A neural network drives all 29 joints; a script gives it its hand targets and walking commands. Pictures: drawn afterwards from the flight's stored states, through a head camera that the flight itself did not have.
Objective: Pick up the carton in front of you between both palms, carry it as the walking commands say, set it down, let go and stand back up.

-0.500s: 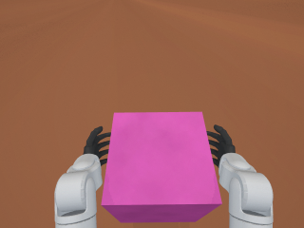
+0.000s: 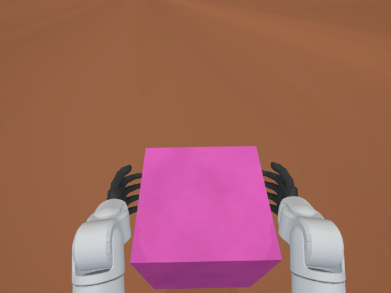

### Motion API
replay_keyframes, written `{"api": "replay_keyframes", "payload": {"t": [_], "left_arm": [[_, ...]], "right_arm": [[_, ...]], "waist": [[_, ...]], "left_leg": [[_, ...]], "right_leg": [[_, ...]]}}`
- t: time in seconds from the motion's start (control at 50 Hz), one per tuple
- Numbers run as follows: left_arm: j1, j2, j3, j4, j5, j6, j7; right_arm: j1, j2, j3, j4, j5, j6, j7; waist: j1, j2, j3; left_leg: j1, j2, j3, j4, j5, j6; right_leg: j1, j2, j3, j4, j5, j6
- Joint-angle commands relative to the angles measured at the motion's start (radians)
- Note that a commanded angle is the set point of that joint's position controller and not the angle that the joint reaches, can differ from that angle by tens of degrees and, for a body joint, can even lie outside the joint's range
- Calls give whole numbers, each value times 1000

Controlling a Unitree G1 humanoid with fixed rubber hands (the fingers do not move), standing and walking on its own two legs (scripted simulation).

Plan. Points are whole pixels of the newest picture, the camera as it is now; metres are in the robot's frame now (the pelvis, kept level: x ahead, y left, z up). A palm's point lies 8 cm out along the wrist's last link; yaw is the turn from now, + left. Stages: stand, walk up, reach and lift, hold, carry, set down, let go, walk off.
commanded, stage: carry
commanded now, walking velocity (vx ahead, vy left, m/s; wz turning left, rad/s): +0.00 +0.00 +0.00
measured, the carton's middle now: (201, 222) +0.26 +0.00 +0.01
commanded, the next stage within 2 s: hold in 1.92 s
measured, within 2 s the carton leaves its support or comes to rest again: neither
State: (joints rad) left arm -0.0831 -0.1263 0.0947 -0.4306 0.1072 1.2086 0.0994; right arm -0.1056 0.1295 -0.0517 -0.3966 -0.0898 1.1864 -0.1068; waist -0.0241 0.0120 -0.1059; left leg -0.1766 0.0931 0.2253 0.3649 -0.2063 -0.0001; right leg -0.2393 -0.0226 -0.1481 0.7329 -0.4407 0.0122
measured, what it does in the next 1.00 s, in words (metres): steps on the spot: right foot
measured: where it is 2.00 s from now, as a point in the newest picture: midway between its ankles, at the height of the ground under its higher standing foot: outside the picture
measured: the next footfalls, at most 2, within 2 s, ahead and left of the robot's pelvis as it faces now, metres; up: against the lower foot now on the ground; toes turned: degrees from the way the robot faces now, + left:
right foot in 0.06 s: +0.03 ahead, -0.09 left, +0.00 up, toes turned +11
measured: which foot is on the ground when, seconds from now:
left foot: down 0.00-1.00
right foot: up 0.00-0.04, down 0.06-1.00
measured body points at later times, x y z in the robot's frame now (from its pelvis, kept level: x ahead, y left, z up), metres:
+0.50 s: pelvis +0.00 -0.01 -0.02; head -0.02 -0.01 +0.43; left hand +0.29 +0.16 +0.02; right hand +0.31 -0.14 +0.02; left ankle -0.05 +0.12 -0.75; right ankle +0.00 -0.10 -0.75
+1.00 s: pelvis -0.05 +0.00 -0.01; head -0.07 +0.00 +0.44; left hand +0.25 +0.17 +0.02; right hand +0.27 -0.13 +0.02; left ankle -0.05 +0.12 -0.75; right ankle +0.00 -0.10 -0.75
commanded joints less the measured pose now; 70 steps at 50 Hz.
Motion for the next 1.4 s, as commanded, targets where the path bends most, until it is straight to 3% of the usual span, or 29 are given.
{"api": "replay_keyframes", "payload": {"t": [0.0, 0.02, 0.04, 0.08, 0.18, 0.3, 0.34, 0.36, 0.42, 0.46, 0.5, 0.52, 0.56, 0.62, 0.68, 0.72, 0.82, 0.86, 0.88, 0.96, 1.02, 1.04, 1.08, 1.12, 1.18, 1.26, 1.3, 1.34, 1.38], "left_arm": [[-382, -758, -615, 41, -279, -62, -194], [-434, -736, -624, 42, -275, -84, -193], [-412, -714, -611, 103, -238, -104, -195], [-406, -731, -568, 146, -209, -159, -200], [-505, -798, -582, 215, -198, -276, -234], [-497, -815, -587, 264, -190, -371, -238], [-472, -799, -518, 370, -151, -389, -249], [-496, -739, -474, 415, -94, -403, -250], [-536, -751, -367, 563, -39, -465, -261], [-635, -808, -407, 574, -82, -525, -284], [-654, -884, -424, 610, -81, -561, -297], [-623, -883, -398, 622, -72, -563, -298], [-601, -880, -353, 702, -38, -572, -305], [-679, -923, -468, 587, -113, -578, -316], [-660, -898, -476, 573, -112, -546, -306], [-618, -924, -512, 506, -140, -526, -302], [-614, -907, -467, 565, -101, -501, -298], [-680, -860, -429, 567, -103, -506, -302], [-644, -909, -456, 570, -100, -512, -304], [-614, -886, -409, 627, -70, -510, -308], [-631, -927, -449, 579, -115, -520, -319], [-666, -951, -505, 515, -148, -527, -318], [-628, -951, -427, 621, -121, -520, -325], [-639, -914, -432, 574, -125, -524, -320], [-639, -923, -472, 533, -119, -526, -318], [-644, -904, -460, 522, -121, -514, -310], [-625, -892, -411, 588, -105, -508, -310], [-625, -902, -424, 576, -101, -515, -311], [-635, -892, -429, 569, -103, -515, -310]], "right_arm": [[-431, 825, 654, -18, 322, -51, 196], [-366, 809, 645, 89, 292, -59, 201], [-393, 811, 628, 94, 283, -85, 207], [-457, 823, 639, 104, 277, -133, 212], [-437, 833, 571, 218, 214, -249, 242], [-426, 798, 527, 265, 172, -345, 244], [-406, 794, 459, 395, 130, -366, 251], [-435, 771, 423, 398, 97, -388, 250], [-472, 769, 284, 614, 40, -439, 269], [-542, 837, 337, 612, 64, -498, 283], [-578, 881, 359, 591, 62, -542, 297], [-638, 922, 406, 522, 88, -559, 306], [-661, 890, 368, 578, 74, -557, 308], [-611, 957, 408, 573, 96, -552, 311], [-564, 947, 415, 584, 73, -519, 311], [-554, 940, 461, 506, 106, -500, 307], [-568, 889, 388, 532, 65, -485, 306], [-541, 919, 357, 633, 67, -478, 309], [-585, 917, 369, 555, 80, -494, 309], [-612, 919, 377, 577, 78, -498, 317], [-593, 975, 436, 541, 90, -490, 321], [-597, 987, 431, 530, 110, -498, 321], [-644, 928, 423, 507, 98, -497, 306], [-564, 959, 406, 576, 85, -491, 307], [-570, 947, 415, 552, 78, -487, 310], [-541, 935, 409, 543, 68, -481, 309], [-574, 913, 408, 576, 78, -479, 314], [-572, 921, 365, 577, 74, -485, 313], [-566, 938, 369, 592, 85, -488, 314]], "waist": [[30, 94, -194], [26, 47, -246], [20, -99, -242], [21, -186, -203], [19, -44, -278], [26, -37, -327], [25, -57, -323], [18, 29, -314], [28, 56, -217], [30, 0, -222], [28, 48, -243], [28, -45, -233], [29, -16, -198], [32, 61, -244], [24, -11, -227], [21, -29, -285], [27, 19, -213], [23, -23, -177], [30, 13, -178], [31, 27, -184], [29, -72, -248], [30, 0, -253], [33, -84, -231], [30, -6, -228], [30, -1, -310], [27, 19, -242], [23, -60, -179], [30, 29, -200], [18, 22, -180]], "left_leg": [[76, 94, -38, 104, 424, 25], [27, 82, -43, 154, 193, -15], [-12, 57, -66, 168, -58, -37], [-73, 32, -100, 131, -124, -49], [-21, 58, -82, 180, 100, -63], [3, 71, -99, 196, 315, -53], [11, 81, -112, 179, 279, -45], [14, 90, -95, 174, 325, -51], [-14, 107, -122, 123, 277, -39], [-3, 106, -120, 122, 217, -41], [-9, 94, -117, 112, 226, -25], [-15, 103, -120, 107, 186, -30], [-36, 98, -127, 79, 170, -35], [-3, 91, -117, 89, 194, -35], [-20, 86, -133, 73, 82, -28], [7, 84, -133, 101, 216, -23], [-43, 81, -136, 46, 25, -19], [-75, 92, -135, 46, 15, -13], [-71, 83, -136, 30, 16, -6], [-81, 85, -135, 45, -19, -4], [-52, 89, -149, 31, -15, -3], [-73, 92, -141, 60, -38, 2], [-88, 88, -138, 43, -15, -10], [-71, 80, -133, 53, 6, 4], [-53, 89, -150, 65, 50, -2], [-85, 90, -146, 56, -44, 12], [-102, 91, -161, 22, -29, -6], [-88, 75, -145, 39, -54, 7], [-119, 71, -145, 10, -61, -8]], "right_leg": [[130, -37, 6, -371, 476, -6], [178, -126, 75, -315, 679, -33], [147, -196, 135, -315, 822, -45], [126, -209, 136, -307, 809, -54], [187, -167, 101, -267, 918, -57], [187, -162, 67, -172, 1000, -50], [149, -152, 48, -193, 869, -50], [155, -144, 63, -203, 816, -43], [82, -152, 47, -243, 566, -40], [78, -147, 56, -262, 523, -45], [101, -149, 72, -253, 547, -32], [86, -151, 69, -271, 561, -35], [70, -153, 68, -270, 508, -40], [79, -151, 61, -259, 484, -28], [39, -142, 62, -275, 384, -31], [70, -151, 60, -262, 462, -31], [-4, -150, 66, -309, 325, -26], [6, -147, 62, -319, 295, -21], [-18, -162, 76, -311, 275, -30], [22, -159, 80, -325, 342, -5], [21, -156, 77, -319, 310, -24], [46, -150, 79, -325, 361, -16], [36, -160, 57, -325, 317, -17], [-3, -158, 76, -322, 305, -17], [70, -158, 73, -294, 414, -25], [35, -162, 65, -316, 327, -17], [-28, -165, 81, -333, 219, -37], [-35, -153, 84, -333, 198, -36], [-39, -156, 82, -340, 174, -23]]}}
